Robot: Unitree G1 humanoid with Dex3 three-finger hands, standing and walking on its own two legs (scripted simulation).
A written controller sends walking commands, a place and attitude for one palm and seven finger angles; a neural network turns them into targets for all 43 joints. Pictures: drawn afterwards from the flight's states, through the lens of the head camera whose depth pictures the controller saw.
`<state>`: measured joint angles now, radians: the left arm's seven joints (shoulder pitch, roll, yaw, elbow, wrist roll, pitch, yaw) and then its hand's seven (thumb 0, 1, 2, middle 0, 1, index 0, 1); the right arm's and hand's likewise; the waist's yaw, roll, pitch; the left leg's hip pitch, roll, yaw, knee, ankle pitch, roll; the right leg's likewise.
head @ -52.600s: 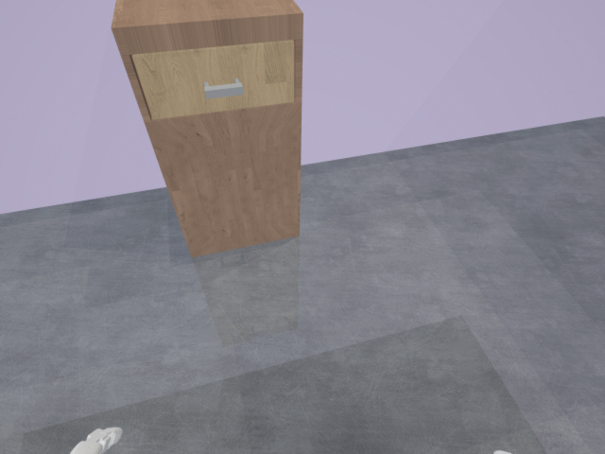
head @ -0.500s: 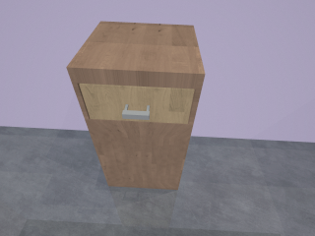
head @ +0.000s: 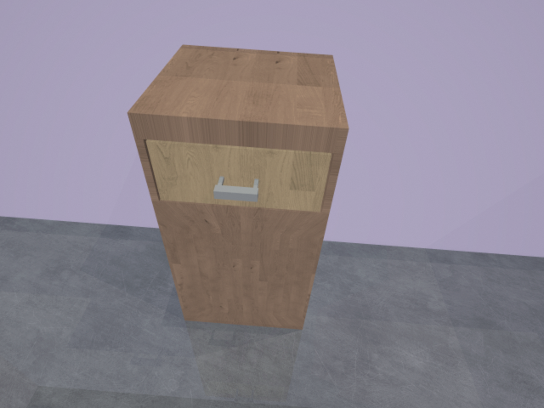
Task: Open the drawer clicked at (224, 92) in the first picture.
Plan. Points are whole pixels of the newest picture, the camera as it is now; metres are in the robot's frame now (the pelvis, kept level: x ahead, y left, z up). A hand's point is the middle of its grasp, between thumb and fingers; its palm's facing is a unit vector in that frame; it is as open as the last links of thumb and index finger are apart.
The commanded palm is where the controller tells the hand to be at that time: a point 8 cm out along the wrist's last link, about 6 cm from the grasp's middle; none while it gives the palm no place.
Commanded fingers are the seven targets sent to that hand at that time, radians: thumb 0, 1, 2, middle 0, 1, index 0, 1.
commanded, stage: look again from close up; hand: left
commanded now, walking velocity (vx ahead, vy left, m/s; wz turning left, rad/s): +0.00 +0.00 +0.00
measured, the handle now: (237, 187) +0.60 +0.12 -0.03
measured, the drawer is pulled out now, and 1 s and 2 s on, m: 0.00 0.00 0.00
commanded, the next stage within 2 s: shuffle to correct the standing spot in 0.64 s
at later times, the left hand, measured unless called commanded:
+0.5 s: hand out of the picture -0.01 +0.19 -0.17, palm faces +0.03 -0.98 -0.18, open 7.4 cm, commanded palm none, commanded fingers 0.00 0.90 0.90 -0.20 -0.30 -0.20 -0.30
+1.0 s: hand out of the picture +0.01 +0.14 -0.17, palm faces +0.01 -0.99 -0.15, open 7.4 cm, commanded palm none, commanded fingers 0.00 0.90 0.90 -0.20 -0.30 -0.20 -0.30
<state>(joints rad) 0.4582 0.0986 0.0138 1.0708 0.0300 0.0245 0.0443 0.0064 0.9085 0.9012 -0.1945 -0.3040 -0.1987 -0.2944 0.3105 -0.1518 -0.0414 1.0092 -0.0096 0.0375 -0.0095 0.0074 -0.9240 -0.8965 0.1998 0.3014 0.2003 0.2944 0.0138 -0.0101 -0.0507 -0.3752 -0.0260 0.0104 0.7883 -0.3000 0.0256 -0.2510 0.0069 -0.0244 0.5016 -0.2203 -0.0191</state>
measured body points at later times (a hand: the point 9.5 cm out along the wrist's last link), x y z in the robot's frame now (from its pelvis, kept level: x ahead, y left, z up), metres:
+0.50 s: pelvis -0.01 +0.02 +0.01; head -0.01 +0.02 +0.46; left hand -0.02 +0.24 -0.15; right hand -0.03 -0.19 -0.16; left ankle -0.01 +0.10 -0.73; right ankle +0.04 -0.12 -0.73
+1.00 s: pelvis +0.03 -0.02 +0.00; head +0.03 -0.02 +0.45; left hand +0.01 +0.19 -0.16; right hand +0.00 -0.23 -0.16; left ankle -0.01 +0.10 -0.73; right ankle +0.04 -0.12 -0.73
